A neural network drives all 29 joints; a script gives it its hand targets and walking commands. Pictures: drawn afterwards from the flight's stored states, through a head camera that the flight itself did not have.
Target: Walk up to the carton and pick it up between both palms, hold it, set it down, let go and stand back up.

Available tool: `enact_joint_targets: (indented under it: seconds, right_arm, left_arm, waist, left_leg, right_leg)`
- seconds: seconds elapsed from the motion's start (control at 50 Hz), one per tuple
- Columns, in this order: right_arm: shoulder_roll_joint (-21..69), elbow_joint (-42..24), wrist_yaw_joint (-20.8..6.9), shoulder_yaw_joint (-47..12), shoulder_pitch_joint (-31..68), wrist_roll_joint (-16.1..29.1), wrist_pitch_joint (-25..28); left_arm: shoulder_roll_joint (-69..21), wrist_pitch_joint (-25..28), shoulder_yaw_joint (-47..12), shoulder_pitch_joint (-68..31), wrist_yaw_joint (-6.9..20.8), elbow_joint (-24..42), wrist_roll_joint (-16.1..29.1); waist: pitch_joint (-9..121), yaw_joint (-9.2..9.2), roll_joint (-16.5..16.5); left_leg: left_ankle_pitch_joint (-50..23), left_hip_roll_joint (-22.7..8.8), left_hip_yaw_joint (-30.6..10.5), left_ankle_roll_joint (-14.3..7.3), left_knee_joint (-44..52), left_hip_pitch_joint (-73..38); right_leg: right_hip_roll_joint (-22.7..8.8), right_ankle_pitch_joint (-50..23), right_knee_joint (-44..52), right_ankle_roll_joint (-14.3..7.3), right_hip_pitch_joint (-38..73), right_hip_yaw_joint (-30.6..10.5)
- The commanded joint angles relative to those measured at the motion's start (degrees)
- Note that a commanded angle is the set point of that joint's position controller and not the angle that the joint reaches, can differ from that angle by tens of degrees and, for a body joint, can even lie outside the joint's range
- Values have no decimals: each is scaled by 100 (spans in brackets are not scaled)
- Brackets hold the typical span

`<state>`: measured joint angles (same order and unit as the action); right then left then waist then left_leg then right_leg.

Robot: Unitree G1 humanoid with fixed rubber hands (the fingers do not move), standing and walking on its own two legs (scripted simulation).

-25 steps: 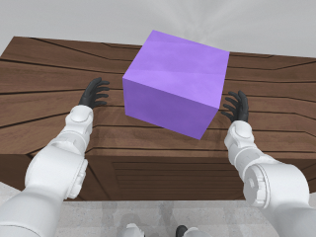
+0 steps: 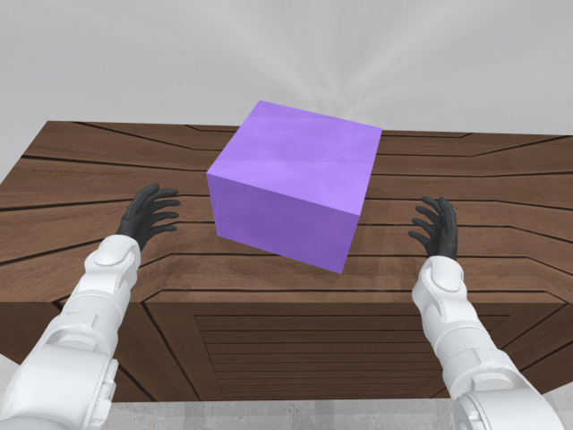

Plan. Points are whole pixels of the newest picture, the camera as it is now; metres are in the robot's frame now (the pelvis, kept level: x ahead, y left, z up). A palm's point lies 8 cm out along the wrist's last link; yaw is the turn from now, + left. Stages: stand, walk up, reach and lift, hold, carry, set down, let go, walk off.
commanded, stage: set down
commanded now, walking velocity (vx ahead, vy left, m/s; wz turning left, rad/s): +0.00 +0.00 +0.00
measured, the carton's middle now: (298, 182) +0.53 -0.03 +0.01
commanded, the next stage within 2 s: none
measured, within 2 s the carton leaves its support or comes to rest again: neither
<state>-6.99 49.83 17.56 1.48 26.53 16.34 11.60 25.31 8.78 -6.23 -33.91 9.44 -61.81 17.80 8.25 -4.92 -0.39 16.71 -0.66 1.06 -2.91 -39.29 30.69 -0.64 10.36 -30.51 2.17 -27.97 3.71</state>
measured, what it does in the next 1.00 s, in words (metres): stands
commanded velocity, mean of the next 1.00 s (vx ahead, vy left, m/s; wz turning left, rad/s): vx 0.00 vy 0.00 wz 0.00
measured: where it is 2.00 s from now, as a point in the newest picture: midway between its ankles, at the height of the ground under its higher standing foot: outside the picture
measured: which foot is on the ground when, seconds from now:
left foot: down 0.00-1.00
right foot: down 0.00-1.00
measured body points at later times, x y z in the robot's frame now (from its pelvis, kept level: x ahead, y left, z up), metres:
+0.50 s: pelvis +0.00 -0.03 +0.01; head +0.04 -0.02 +0.46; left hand +0.35 +0.26 +0.05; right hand +0.26 -0.21 +0.05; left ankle +0.03 +0.08 -0.72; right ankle +0.05 -0.15 -0.72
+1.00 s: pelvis +0.02 -0.02 +0.01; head +0.04 -0.01 +0.46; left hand +0.26 +0.27 +0.05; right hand +0.20 -0.20 +0.06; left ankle +0.03 +0.08 -0.72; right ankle +0.05 -0.15 -0.72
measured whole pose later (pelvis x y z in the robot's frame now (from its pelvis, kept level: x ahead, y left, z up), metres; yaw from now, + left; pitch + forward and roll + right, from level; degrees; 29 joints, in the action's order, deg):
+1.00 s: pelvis +0.02 -0.02 +0.01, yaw -1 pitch -1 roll -1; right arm -2.4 -17.0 25.0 -11.2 -28.0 13.5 -4.1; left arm 34.7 -2.5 7.8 12.7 16.4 -9.4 20.0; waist -2.6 -1.0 1.3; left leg 15.5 -0.5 3.1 -1.5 -30.3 14.2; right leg -0.6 12.1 -28.0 0.1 -15.3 1.7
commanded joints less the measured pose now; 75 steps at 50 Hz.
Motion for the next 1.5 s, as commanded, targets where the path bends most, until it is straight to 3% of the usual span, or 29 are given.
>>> enact_joint_targets:
  seconds: [0.0,0.14,0.18,0.2,0.22,0.24,0.26,0.32,0.34,0.36,0.38,0.4,0.42,0.5,0.6,0.64,0.7,0.92,0.94,1.06,1.2,1.22,1.26,1.3,1.32,1.38,1.42,1.46,1.48]
  right_arm:
    - [468,-2048,374,-928,649,302,-404]
    - [758,-3489,779,-1167,-834,50,-712]
    - [820,-4267,880,-1473,-1931,21,-629]
    - [717,-4393,906,-1443,-1185,-92,-632]
    - [903,-4679,900,-1634,-2206,-66,-532]
    - [818,-4896,928,-1586,-1597,-157,-609]
    - [862,-5239,903,-1781,-1912,-178,-589]
    - [841,-5488,883,-1668,-1867,-288,-909]
    - [1114,-5518,898,-1921,-3013,-171,-918]
    - [1125,-5756,934,-1882,-2966,-256,-963]
    - [895,-5696,967,-1585,-2598,-406,-1071]
    - [1034,-6032,961,-1766,-3194,-360,-1113]
    - [904,-6068,943,-1645,-2629,-489,-1193]
    - [978,-6418,912,-1814,-4026,-266,-1270]
    - [906,-6899,940,-1939,-4837,-381,-1304]
    - [878,-7284,938,-1942,-4911,-420,-1425]
    - [768,-7923,844,-1867,-5725,-396,-1333]
    - [522,-7762,625,-1436,-5837,-707,-1498]
    - [468,-7912,569,-1395,-6121,-586,-1488]
    - [197,-7242,526,-1068,-6067,-716,-1739]
    - [50,-7472,391,-893,-6115,-714,-1858]
    - [40,-7295,369,-700,-6182,-855,-1798]
    - [67,-7420,303,-981,-6167,-694,-1771]
    - [101,-7491,353,-1059,-6370,-733,-1646]
    - [-31,-7200,287,-966,-6507,-816,-1623]
    - [-37,-7139,213,-1095,-6466,-863,-1463]
    - [-21,-7123,194,-947,-6590,-935,-1379]
    - [-174,-6720,84,-1003,-6473,-847,-1306]
    - [23,-6955,151,-1053,-6736,-894,-1266]
  left_arm:
    - [1527,-290,513,-1588,343,1754,247]
    - [1877,-853,1323,-266,595,2660,-87]
    - [2058,-992,1737,747,674,3484,-275]
    - [2164,-1017,1583,-37,680,3575,-98]
    - [2212,-1001,1833,865,671,4156,-310]
    - [2270,-1039,1969,395,720,3956,-214]
    - [2271,-1022,1877,621,760,3965,-136]
    - [2551,-918,1819,361,740,3872,139]
    - [2428,-984,1927,1262,744,4275,57]
    - [2438,-1033,1945,1291,799,4204,44]
    - [2592,-934,1710,623,775,4222,191]
    - [2624,-968,1902,1255,756,4590,204]
    - [2657,-909,1849,791,744,4444,249]
    - [2672,-1038,2009,2209,715,5321,131]
    - [2530,-1312,2136,3144,828,5476,40]
    - [2454,-1343,2131,3360,877,5514,145]
    - [2486,-1149,2177,4067,780,6538,242]
    - [2510,-833,1954,4045,565,6827,420]
    - [2416,-823,1942,4447,509,7031,372]
    - [2396,-1091,1940,4609,499,6372,213]
    - [2229,-1234,2084,4740,423,6622,53]
    - [1958,-1273,1850,4767,423,6728,10]
    - [2035,-1267,2044,4822,383,6730,-66]
    - [2042,-1194,2071,5061,466,6763,13]
    - [1932,-1185,2081,5179,443,6759,-158]
    - [1915,-1096,2187,5165,438,6765,-212]
    - [1824,-949,2080,5248,395,7054,-143]
    - [1618,-1016,2095,5337,389,6714,-328]
    - [1713,-948,2073,5384,465,6679,-217]
  waist:
    - [683,154,37]
    - [317,602,-153]
    - [443,816,-9]
    - [604,649,-188]
    - [768,879,-275]
    - [490,844,-113]
    - [585,846,72]
    - [182,884,-31]
    - [-26,994,-20]
    - [105,1016,81]
    - [122,761,-136]
    - [302,951,-27]
    - [213,863,60]
    - [24,1144,-460]
    - [-133,1134,-358]
    - [-499,1190,-209]
    - [-395,1252,-425]
    - [-837,1154,-556]
    - [-921,1270,-813]
    - [-1292,1166,-739]
    - [-1375,1290,-710]
    - [-1485,994,-769]
    - [-1193,1261,-929]
    - [-1212,1218,-548]
    - [-1235,1171,-816]
    - [-1122,1174,-811]
    - [-967,973,-694]
    - [-1070,1176,-959]
    - [-1025,1044,-703]
  left_leg:
    - [-334,-8,-6,122,1194,-1508]
    - [-814,-104,88,-21,1265,-1994]
    - [-1397,-76,120,-3,1261,-2442]
    - [-1282,-15,140,-2,1099,-2138]
    - [-1728,-9,116,91,1093,-2459]
    - [-1298,-18,115,18,1129,-2279]
    - [-1389,-2,107,6,1007,-2159]
    - [-292,-111,92,-116,1176,-1793]
    - [-478,-98,154,-132,1201,-2087]
    - [-438,-136,92,-142,1248,-1967]
    - [-83,-154,63,-112,1209,-1869]
    - [-395,-149,136,-157,1273,-2155]
    - [-141,-134,165,-153,1155,-1895]
    - [-614,-206,69,-35,1465,-2415]
    - [-1351,-172,65,79,1329,-2751]
    - [-895,-181,91,56,1487,-2666]
    - [-1261,-251,31,125,1472,-2850]
    - [-261,-282,57,34,1548,-2334]
    - [-282,-335,-8,108,1654,-2416]
    - [194,-482,41,-22,1853,-2221]
    - [-189,-407,11,81,1996,-2246]
    - [-313,-408,-75,183,1960,-2251]
    - [-693,-351,-15,231,1829,-2308]
    - [-831,-305,-9,227,1764,-2520]
    - [-1197,-282,10,325,1736,-2664]
    - [-1424,-248,-58,320,1671,-2756]
    - [-1694,-202,-91,346,1596,-2774]
    - [-1861,-230,-83,437,1604,-2936]
    - [-1725,-200,-5,399,1547,-2887]
  right_leg:
    - [-7,411,680,-244,1765,-257]
    - [-147,148,813,-238,2042,-434]
    - [-143,-822,780,-201,2501,-462]
    - [-168,-992,673,-194,2221,-465]
    - [-127,-1586,601,-189,2565,-408]
    - [-202,-1045,700,-139,2184,-446]
    - [-230,-1444,594,-119,2254,-477]
    - [-303,287,740,-206,1715,-523]
    - [-335,283,812,-209,1802,-673]
    - [-350,496,865,-229,1886,-705]
    - [-314,542,785,-297,1679,-583]
    - [-326,470,822,-291,1916,-645]
    - [-402,821,798,-244,1665,-696]
    - [-255,173,858,-419,2151,-478]
    - [-265,-1071,905,-371,2260,-470]
    - [-259,-308,1057,-412,2084,-455]
    - [-214,-620,954,-428,2346,-459]
    - [-204,529,957,-580,2107,-425]
    - [-166,650,987,-647,2167,-430]
    - [-122,951,1038,-610,2500,-379]
    - [-96,605,1115,-646,2515,-420]
    - [-29,417,1094,-642,2538,-373]
    - [-88,207,1049,-673,2577,-439]
    - [-120,101,1164,-618,2582,-461]
    - [-58,-250,1129,-616,2470,-413]
    - [-83,-640,1137,-545,2569,-515]
    - [-48,-1103,1020,-515,2594,-460]
    - [-3,-941,1079,-617,2400,-466]
    - [-108,-1046,1144,-533,2557,-529]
